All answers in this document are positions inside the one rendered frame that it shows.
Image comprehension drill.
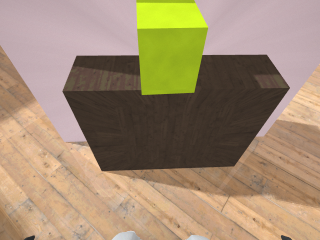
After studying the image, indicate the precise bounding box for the carton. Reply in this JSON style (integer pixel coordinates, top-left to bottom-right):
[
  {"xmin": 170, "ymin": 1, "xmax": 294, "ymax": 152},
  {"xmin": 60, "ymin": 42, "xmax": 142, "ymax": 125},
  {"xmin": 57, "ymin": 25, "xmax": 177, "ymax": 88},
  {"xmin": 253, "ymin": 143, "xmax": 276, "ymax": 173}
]
[{"xmin": 136, "ymin": 0, "xmax": 208, "ymax": 95}]

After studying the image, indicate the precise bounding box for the pedestal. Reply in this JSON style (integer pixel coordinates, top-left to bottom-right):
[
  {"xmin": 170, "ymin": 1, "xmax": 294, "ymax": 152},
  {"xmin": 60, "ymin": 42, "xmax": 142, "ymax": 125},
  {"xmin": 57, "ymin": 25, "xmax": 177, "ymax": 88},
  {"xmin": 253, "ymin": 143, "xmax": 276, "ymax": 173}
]
[{"xmin": 62, "ymin": 54, "xmax": 290, "ymax": 171}]

